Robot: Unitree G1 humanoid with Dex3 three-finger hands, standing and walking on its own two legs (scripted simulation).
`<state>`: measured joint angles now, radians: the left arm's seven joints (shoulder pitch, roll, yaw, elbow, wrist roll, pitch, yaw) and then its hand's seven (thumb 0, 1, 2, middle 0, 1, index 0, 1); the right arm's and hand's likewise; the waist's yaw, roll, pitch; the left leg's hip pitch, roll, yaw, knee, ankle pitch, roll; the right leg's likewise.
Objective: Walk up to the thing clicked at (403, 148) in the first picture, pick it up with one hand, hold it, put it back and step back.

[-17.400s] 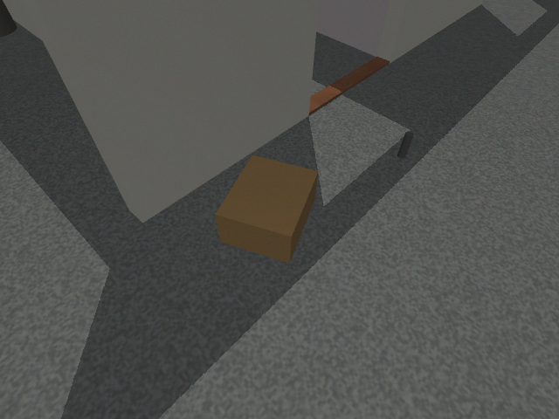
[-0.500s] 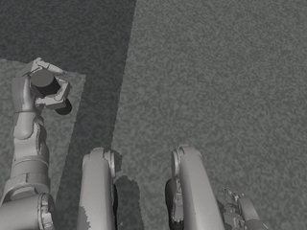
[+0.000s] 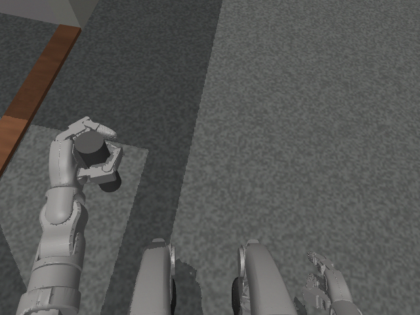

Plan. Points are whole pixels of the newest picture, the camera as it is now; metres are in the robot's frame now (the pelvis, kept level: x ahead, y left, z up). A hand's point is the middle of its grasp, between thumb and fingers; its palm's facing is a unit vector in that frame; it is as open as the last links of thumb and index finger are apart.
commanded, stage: lift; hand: left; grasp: from the side
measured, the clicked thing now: (101, 165) +0.38 +0.21 -0.01
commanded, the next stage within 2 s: hold in 1.10 s
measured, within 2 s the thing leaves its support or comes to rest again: neither
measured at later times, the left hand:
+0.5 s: hand (87, 131) +0.37 +0.18 +0.13, palm faces +0.12 -0.99 -0.05, open 5.9 cm
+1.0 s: hand (80, 108) +0.38 +0.18 +0.18, palm faces +0.13 -0.99 -0.03, open 5.9 cm
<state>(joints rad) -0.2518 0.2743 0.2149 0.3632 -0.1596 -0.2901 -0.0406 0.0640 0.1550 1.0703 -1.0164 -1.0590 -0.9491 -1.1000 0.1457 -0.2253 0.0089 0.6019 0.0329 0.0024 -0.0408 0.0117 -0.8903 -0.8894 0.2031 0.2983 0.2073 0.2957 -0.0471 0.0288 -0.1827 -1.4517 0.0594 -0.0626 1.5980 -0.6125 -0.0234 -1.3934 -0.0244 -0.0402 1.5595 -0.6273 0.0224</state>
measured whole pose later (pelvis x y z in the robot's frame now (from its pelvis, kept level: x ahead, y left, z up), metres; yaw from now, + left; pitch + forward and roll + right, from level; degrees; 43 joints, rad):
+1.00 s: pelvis +0.04 +0.00 +0.13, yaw +1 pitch +11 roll -2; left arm -0.15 0.20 0.14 0.43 -0.15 -0.35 -0.02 0.06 0.16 1.07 -1.01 -1.06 -0.95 -1.11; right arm 0.23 -0.21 0.01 0.64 0.01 0.00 -0.03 0.01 -0.90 -0.89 0.20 0.30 0.21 0.30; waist -0.04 0.01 -0.07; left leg -0.72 0.06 -0.02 0.99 -0.45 -0.03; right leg -0.68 -0.02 -0.04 0.95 -0.46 0.02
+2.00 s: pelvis +0.04 -0.01 +0.16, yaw +2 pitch +5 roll -1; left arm -0.14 0.19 0.13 0.44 -0.15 -0.34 -0.03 0.06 0.16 1.07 -1.01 -1.07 -0.94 -1.11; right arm 0.22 -0.21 0.00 0.65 0.01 0.01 -0.03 0.01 -0.91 -0.90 0.20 0.30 0.21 0.30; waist -0.03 0.01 -0.03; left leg -0.52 0.06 -0.01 0.81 -0.38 -0.03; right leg -0.49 -0.02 -0.03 0.80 -0.40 0.01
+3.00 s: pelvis +0.04 +0.00 +0.16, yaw +2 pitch +4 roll -1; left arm -0.13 0.19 0.12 0.45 -0.15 -0.37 -0.04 0.06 0.16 1.07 -1.01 -1.07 -0.94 -1.12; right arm 0.23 -0.21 0.00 0.66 0.01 0.01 -0.02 0.01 -0.91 -0.90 0.20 0.30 0.21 0.30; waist -0.02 0.01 -0.02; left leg -0.50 0.05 -0.01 0.80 -0.38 -0.03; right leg -0.46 -0.03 -0.03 0.77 -0.39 0.02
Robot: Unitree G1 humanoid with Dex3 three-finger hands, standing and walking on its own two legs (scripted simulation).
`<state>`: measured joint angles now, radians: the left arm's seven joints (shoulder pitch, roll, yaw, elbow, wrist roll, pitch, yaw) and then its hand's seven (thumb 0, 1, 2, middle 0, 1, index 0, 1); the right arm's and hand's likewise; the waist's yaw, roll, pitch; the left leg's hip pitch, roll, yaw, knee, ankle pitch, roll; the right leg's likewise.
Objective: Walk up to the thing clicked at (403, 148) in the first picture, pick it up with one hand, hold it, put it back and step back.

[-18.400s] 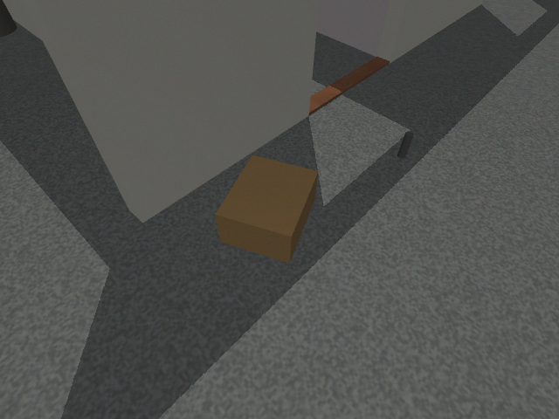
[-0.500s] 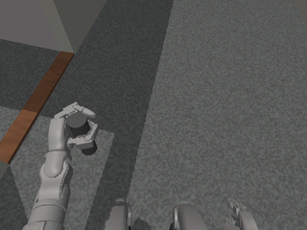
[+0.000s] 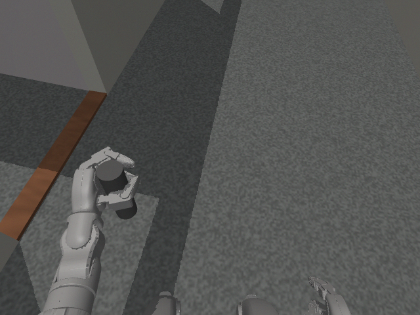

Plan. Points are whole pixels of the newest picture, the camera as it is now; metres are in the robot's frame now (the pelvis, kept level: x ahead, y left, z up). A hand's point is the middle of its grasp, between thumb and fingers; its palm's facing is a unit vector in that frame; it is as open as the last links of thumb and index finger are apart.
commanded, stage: lift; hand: left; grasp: from the side
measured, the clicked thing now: (119, 192) +0.34 +0.19 +0.01
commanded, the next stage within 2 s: hold in 0.10 s
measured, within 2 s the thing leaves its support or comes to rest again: neither
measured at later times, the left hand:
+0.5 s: hand (125, 179) +0.34 +0.16 +0.06, palm faces +0.10 -0.99 -0.02, open 5.9 cm
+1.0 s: hand (124, 178) +0.33 +0.16 +0.08, palm faces +0.10 -0.99 -0.03, open 5.9 cm
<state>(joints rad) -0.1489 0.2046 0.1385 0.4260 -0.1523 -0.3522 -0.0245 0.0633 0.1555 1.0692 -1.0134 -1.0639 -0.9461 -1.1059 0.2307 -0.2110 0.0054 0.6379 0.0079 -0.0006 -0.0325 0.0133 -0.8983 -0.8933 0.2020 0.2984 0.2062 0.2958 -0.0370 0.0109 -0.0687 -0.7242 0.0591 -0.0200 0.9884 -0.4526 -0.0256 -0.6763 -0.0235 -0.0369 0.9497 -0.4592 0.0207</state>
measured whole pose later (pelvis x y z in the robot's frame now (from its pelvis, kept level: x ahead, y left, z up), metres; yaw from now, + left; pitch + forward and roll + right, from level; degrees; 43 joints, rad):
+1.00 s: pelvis +0.00 -0.01 +0.02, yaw +0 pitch +5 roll -1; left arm -0.14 0.19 0.13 0.44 -0.15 -0.34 -0.03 0.06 0.16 1.07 -1.01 -1.07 -0.94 -1.11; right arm 0.22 -0.21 0.00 0.65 0.01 0.01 -0.03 0.01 -0.91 -0.90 0.20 0.30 0.21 0.30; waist -0.03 0.01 -0.03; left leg -0.52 0.06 -0.01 0.81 -0.38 -0.03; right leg -0.49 -0.02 -0.03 0.80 -0.40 0.01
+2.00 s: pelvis +0.00 +0.00 +0.03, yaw +0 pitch +4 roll -1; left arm -0.13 0.19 0.12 0.45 -0.15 -0.37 -0.04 0.06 0.16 1.07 -1.01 -1.07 -0.94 -1.12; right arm 0.23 -0.21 0.00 0.66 0.01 0.01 -0.02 0.01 -0.91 -0.90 0.20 0.30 0.21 0.30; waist -0.02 0.01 -0.02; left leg -0.50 0.05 -0.01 0.80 -0.38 -0.03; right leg -0.46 -0.03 -0.03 0.77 -0.39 0.02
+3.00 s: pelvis +0.00 +0.00 +0.03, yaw +0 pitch +4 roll -1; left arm -0.13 0.18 0.12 0.45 -0.14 -0.38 -0.02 0.06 0.16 1.07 -1.00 -1.08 -0.94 -1.12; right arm 0.22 -0.21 0.00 0.66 0.01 -0.01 -0.02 0.01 -0.90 -0.90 0.20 0.30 0.21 0.30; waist -0.02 0.01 -0.02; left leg -0.51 0.05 -0.01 0.80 -0.37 -0.03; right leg -0.48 -0.02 -0.03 0.78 -0.38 0.02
